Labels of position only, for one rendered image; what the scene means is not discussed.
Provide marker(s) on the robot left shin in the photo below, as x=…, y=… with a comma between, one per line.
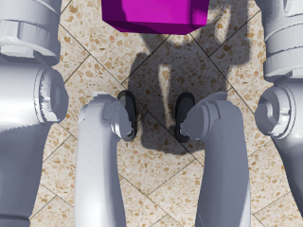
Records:
x=104, y=95

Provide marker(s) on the robot right upper arm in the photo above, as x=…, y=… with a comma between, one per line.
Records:
x=280, y=115

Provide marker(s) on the robot left upper arm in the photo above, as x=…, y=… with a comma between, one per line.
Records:
x=32, y=98

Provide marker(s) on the robot right forearm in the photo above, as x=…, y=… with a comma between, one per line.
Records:
x=282, y=22

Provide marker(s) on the robot left forearm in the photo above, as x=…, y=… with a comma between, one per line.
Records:
x=29, y=31

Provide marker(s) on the carton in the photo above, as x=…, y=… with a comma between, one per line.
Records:
x=171, y=17

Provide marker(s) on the left robot thigh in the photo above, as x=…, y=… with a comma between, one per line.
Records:
x=98, y=199

